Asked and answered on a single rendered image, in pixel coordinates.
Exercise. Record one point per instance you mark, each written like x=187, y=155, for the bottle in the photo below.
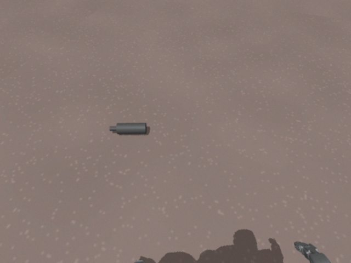
x=129, y=128

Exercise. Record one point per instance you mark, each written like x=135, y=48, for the right robot hand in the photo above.
x=311, y=253

